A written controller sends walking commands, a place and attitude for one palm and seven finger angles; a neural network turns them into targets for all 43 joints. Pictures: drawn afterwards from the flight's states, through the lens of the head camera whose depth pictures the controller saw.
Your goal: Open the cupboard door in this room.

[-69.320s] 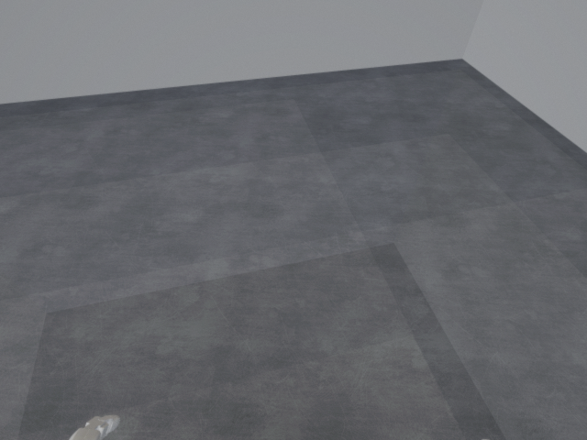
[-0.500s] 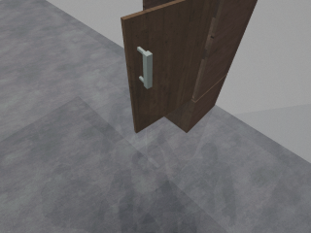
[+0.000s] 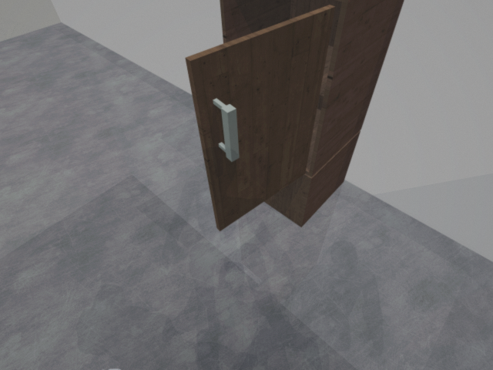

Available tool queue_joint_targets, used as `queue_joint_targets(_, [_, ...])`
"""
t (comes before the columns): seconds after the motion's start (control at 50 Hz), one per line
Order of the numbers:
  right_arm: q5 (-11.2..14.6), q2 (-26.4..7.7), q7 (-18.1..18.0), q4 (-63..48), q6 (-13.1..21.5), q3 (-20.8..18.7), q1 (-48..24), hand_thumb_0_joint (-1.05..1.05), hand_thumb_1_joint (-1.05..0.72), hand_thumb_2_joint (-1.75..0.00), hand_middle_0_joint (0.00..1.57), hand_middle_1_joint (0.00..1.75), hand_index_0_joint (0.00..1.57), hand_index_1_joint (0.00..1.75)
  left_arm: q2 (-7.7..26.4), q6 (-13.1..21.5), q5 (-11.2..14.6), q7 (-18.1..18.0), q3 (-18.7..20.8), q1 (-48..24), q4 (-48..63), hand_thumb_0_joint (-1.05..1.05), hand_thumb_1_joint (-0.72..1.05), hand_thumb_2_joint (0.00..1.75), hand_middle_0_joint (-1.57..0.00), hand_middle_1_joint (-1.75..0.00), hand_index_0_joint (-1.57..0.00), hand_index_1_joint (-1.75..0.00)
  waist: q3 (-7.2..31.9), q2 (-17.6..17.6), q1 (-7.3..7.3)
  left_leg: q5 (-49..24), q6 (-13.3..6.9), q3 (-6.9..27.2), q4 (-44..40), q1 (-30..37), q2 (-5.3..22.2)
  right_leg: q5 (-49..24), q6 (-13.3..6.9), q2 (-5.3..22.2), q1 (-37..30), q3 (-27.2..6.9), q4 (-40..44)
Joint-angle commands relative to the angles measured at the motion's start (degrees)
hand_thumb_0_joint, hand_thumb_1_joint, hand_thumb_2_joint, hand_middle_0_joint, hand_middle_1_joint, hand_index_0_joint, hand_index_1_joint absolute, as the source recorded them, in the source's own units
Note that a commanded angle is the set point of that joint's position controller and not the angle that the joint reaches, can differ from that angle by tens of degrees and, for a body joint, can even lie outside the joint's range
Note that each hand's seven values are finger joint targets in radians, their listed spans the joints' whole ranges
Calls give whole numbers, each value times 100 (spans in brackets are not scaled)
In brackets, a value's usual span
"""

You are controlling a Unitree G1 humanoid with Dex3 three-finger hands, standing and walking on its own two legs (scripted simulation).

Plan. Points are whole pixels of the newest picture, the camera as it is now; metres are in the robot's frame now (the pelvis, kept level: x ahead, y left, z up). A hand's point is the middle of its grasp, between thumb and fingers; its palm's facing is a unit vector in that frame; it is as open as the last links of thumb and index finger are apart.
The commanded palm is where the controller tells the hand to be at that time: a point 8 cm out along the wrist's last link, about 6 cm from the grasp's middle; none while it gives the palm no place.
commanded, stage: let the arm hang, fingers relaxed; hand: left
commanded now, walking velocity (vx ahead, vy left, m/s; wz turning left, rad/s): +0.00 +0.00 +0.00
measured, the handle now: (225, 130) +0.60 +0.08 +0.04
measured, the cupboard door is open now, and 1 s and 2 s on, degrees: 82 82 82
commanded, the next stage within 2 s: look to check the result in 0.14 s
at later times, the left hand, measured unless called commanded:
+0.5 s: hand out of the picture +0.09 +0.23 -0.16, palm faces -0.02 -0.94 -0.33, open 7.4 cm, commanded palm none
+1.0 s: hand out of the picture +0.12 +0.23 -0.15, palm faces -0.03 -0.95 -0.32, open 7.4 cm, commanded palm none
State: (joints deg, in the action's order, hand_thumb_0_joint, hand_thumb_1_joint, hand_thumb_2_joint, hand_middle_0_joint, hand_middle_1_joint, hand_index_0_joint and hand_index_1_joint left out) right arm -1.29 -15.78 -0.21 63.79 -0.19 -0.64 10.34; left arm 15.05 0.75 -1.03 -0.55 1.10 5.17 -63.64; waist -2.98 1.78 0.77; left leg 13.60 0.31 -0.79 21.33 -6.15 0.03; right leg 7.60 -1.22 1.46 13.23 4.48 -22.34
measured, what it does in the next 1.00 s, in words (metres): stands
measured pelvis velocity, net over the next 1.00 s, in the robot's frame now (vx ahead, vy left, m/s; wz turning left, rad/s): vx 0.03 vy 0.00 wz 0.00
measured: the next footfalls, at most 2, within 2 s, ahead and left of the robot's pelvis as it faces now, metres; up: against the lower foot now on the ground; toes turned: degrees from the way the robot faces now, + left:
none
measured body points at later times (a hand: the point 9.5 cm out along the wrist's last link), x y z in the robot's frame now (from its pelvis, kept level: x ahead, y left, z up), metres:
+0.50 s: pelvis +0.02 -0.01 +0.00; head +0.05 -0.02 +0.45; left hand +0.09 +0.28 -0.13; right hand +0.07 -0.28 -0.15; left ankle -0.02 +0.12 -0.74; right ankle +0.05 -0.11 -0.74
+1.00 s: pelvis +0.03 +0.00 +0.00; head +0.05 +0.00 +0.45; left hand +0.12 +0.28 -0.13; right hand +0.09 -0.28 -0.14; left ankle -0.02 +0.12 -0.74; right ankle +0.05 -0.11 -0.74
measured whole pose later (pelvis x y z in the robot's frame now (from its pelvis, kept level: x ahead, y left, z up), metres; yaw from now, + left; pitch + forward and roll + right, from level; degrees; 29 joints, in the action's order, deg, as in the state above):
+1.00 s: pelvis +0.03 +0.00 +0.00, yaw +0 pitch -1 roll +0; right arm -1.1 -17.6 -0.4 64.3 0.0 -0.2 7.1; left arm 17.0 1.3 -1.0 -0.5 0.8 4.3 -64.4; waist -3.3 0.8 0.8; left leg 13.6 0.5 -0.7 16.4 -2.0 0.8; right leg 8.1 -1.1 0.6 9.5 4.7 -18.4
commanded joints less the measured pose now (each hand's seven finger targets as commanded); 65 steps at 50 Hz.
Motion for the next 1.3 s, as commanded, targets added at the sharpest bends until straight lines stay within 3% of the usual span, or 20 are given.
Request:
queue_joint_targets(0.0, [1, -892, -68, -211, 103, -152, 57, 0, -90, -90, 20, 30, 20, 30, 1115, 103, 22, -61, 226, -42, 223, 0, 90, 90, -20, -30, -20, -30, 253, -142, -62, -595, -185, 478, -581, -470, 611, -110, -153, 609, -692, -680, 437])
queue_joint_targets(0.24, [8, -1026, -89, -231, 102, -150, -160, 0, -90, -90, 20, 30, 20, 30, 1164, 144, 34, -58, 220, -84, 195, 0, 90, 90, -20, -30, -20, -30, 468, -102, -28, -886, -137, 415, -597, -128, 638, -690, -157, 642, -861, -678, 511])
queue_joint_targets(0.4, [11, -1078, -83, -211, 76, -151, -191, 0, -90, -90, 20, 30, 20, 30, 1224, 141, 33, -57, 218, -119, 169, 0, 90, 90, -20, -30, -20, -30, 342, -167, -19, -720, -142, 395, -629, -109, 639, -434, -151, 636, -791, -718, 657])
queue_joint_targets(0.5, [18, -1120, -94, -205, 99, -152, -209, 0, -90, -90, 20, 30, 20, 30, 1259, 158, 39, -63, 215, -108, 153, 0, 90, 90, -20, -30, -20, -30, 585, -163, -24, -1046, -141, 405, -617, 19, 675, -968, -163, 647, -985, -679, 535])
queue_joint_targets(0.68, [25, -1145, -94, -215, 107, -154, -247, 0, -90, -90, 20, 30, 20, 30, 1304, 163, 35, -68, 208, -136, 172, 0, 90, 90, -20, -30, -20, -30, 556, -257, -24, -1186, -140, 402, -659, 84, 689, -1162, -152, 649, -1006, -635, 513])
queue_joint_targets(0.92, [19, -1193, -102, -229, 138, -149, -285, 0, -90, -90, 20, 30, 20, 30, 1301, 167, 35, -60, 205, -188, 215, 0, 90, 90, -20, -30, -20, -30, 559, -127, -34, -1436, -119, 403, -715, 108, 708, -1369, -160, 644, -1075, -627, 474])
queue_joint_targets(1.28, [28, -1192, -101, -207, 150, -143, -272, 0, -90, -90, 20, 30, 20, 30, 1300, 151, 32, -48, 179, -136, 194, 0, 90, 90, -20, -30, -20, -30, 496, -167, -36, -1277, -133, 427, -779, 128, 704, -1045, -138, 643, -987, -616, 544])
